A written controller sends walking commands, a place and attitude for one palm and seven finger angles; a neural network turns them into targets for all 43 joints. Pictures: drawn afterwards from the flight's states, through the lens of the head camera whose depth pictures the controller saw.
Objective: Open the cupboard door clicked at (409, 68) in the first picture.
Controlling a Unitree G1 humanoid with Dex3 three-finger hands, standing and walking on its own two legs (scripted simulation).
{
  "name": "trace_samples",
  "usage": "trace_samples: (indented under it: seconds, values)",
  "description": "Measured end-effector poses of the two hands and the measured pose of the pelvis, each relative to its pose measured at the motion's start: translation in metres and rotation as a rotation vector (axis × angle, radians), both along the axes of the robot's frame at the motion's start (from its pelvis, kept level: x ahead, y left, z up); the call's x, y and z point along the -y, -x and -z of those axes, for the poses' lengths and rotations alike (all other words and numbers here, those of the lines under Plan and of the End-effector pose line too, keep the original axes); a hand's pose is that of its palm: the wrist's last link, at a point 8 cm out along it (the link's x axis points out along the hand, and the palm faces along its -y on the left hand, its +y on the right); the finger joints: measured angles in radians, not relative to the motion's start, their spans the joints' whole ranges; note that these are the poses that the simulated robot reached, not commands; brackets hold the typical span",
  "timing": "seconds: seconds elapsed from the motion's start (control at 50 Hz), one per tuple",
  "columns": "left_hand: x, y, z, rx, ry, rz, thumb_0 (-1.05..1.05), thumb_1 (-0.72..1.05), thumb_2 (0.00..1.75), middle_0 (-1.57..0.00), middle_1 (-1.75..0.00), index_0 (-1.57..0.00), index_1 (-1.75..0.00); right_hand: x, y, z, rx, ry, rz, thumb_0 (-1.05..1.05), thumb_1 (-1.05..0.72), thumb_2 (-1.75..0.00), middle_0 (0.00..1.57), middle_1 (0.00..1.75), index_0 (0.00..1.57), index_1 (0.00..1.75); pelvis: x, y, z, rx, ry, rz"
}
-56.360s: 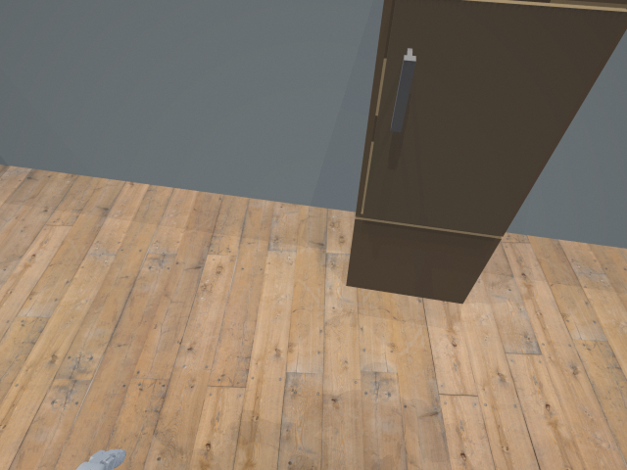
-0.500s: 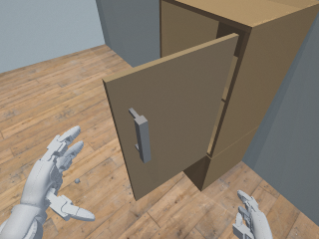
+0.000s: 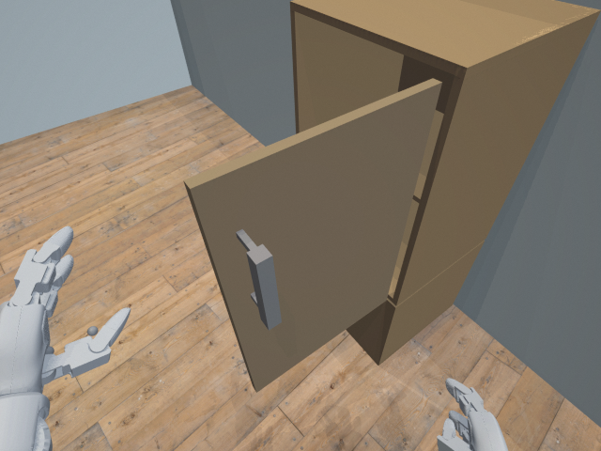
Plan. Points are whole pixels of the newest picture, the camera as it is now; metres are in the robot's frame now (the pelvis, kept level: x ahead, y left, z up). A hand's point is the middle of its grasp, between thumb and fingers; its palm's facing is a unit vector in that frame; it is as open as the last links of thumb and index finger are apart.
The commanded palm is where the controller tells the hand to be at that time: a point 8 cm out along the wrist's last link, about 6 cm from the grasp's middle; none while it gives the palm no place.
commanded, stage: draw the hand back to the body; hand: left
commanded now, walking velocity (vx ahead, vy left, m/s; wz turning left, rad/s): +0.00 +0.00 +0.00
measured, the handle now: (258, 280) +0.32 +0.10 +0.06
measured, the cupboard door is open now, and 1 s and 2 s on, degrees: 89 89 89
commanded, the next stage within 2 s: step back with the hand held close in 0.52 s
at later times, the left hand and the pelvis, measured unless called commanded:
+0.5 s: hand (82, 324) +0.19 +0.25 +0.15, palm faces +0.45 -0.79 -0.42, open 7.5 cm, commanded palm +0.14 +0.29 +0.16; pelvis +0.00 -0.01 +0.00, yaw +0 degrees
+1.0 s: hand (63, 347) +0.17 +0.26 +0.15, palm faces +0.32 -0.79 -0.53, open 7.4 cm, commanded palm +0.11 +0.30 +0.17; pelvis -0.05 +0.01 +0.00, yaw -2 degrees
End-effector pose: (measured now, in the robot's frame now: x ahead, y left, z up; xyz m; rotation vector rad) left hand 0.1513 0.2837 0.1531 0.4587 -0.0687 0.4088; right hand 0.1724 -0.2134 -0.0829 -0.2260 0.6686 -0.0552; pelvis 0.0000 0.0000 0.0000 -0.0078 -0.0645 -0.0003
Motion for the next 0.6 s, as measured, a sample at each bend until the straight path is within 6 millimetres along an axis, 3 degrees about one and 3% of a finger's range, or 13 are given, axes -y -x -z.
trace_samples:
  seconds: [0.28,0.6]
  values:
    - [-0.011,-0.002,-0.014,0.04,-0.024,-0.06,0.01,0.79,0.86,-0.21,-0.3,-0.2,-0.3,0.012,-0.011,-0.003,-0.004,0.006,0.009,0.02,-0.9,-0.9,0.21,0.3,0.2,0.3,0.005,-0.005,-0.002,0.004,0.001,0.003]
    - [-0.003,0.005,-0.013,0.038,-0.021,-0.046,0.02,0.88,0.9,-0.21,-0.3,-0.21,-0.3,0.016,0.001,-0.001,-0.009,-0.004,0.018,0.02,-0.9,-0.9,0.21,0.3,0.2,0.3,0.011,0.002,-0.002,0.015,0.002,0.005]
